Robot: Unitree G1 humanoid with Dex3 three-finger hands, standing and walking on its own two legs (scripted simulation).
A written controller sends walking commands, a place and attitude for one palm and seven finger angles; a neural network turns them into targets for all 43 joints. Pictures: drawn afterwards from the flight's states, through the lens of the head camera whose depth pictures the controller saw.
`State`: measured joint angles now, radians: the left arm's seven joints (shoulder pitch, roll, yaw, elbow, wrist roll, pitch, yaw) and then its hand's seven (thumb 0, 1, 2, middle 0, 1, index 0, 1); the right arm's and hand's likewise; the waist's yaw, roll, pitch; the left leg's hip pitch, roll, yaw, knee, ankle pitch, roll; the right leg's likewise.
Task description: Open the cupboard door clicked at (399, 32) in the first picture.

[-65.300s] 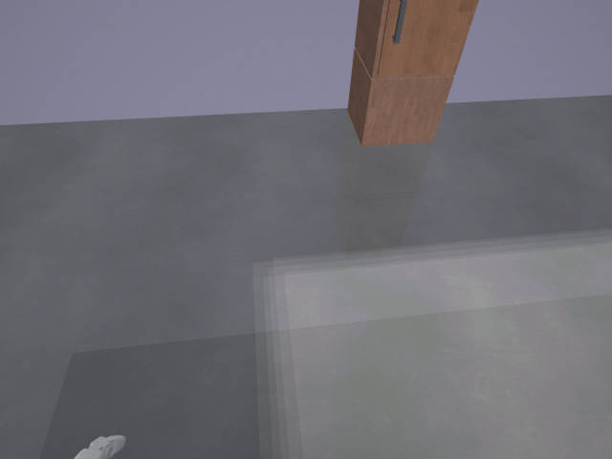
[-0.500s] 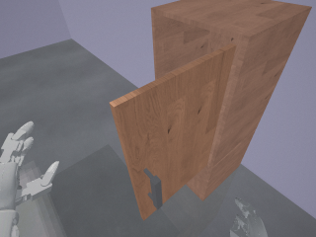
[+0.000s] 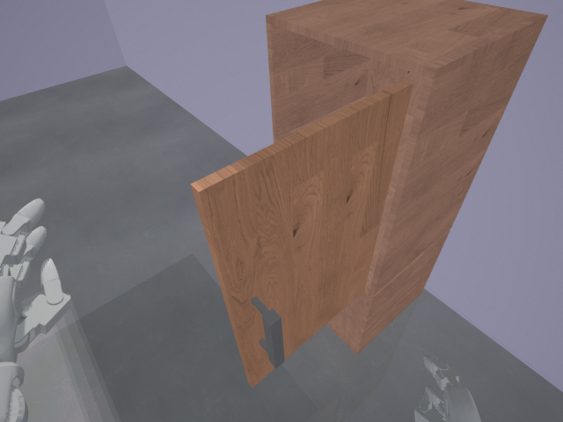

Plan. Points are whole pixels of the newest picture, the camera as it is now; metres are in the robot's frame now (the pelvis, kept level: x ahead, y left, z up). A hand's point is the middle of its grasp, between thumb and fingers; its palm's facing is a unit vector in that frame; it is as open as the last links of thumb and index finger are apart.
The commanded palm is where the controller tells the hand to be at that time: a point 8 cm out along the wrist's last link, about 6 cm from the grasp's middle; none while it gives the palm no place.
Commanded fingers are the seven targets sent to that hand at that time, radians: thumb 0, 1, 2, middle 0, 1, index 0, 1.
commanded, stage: step back with the hand held close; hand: left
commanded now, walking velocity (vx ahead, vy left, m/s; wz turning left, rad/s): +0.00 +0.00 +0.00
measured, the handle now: (267, 332) +0.30 +0.07 -0.10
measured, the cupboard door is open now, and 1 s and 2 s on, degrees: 91 91 91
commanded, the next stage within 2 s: stop stepping back and stand still in 1.22 s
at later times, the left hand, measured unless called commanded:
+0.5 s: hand (38, 320) +0.16 +0.28 +0.16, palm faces +0.35 -0.77 -0.53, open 7.4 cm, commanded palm +0.10 +0.32 +0.17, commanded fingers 0.00 0.90 0.90 -0.20 -0.30 -0.20 -0.30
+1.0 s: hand out of the picture +0.09 +0.29 +0.17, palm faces +0.43 -0.76 -0.50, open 7.4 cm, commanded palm +0.00 +0.34 +0.17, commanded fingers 0.00 0.90 0.90 -0.20 -0.30 -0.20 -0.30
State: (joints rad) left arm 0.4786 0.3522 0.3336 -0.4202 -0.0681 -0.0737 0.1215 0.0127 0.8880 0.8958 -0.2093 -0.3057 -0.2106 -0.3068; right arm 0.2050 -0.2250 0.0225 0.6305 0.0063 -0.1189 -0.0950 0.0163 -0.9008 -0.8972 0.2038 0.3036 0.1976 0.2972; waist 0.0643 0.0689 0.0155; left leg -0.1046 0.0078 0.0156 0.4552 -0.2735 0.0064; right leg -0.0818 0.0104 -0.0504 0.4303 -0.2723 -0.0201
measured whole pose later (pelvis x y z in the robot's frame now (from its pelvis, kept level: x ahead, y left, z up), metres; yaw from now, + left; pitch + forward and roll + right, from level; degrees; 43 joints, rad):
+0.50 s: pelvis -0.04 +0.02 +0.00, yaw -1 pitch +0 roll -1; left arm 0.57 0.44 0.41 -0.50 -0.05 -0.14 0.13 0.01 0.89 0.90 -0.21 -0.31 -0.21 -0.31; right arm 0.16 -0.23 -0.02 0.55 0.01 0.01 -0.10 0.01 -0.90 -0.90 0.20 0.30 0.20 0.30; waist 0.00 0.03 0.06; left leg -0.26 -0.01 0.04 0.47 -0.21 0.04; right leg -0.24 -0.01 -0.03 0.45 -0.20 0.01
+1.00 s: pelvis -0.12 +0.03 -0.01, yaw +3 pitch +0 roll -4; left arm 0.51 0.46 0.45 -0.56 -0.01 -0.21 0.16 0.01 0.89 0.90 -0.21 -0.31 -0.21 -0.31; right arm 0.23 -0.21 -0.01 0.59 -0.01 -0.07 -0.09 0.02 -0.90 -0.90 0.21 0.30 0.20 0.30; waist -0.04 0.03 0.06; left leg -0.45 0.01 -0.04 0.56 -0.10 0.06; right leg -0.39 0.07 -0.02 0.79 -0.33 0.01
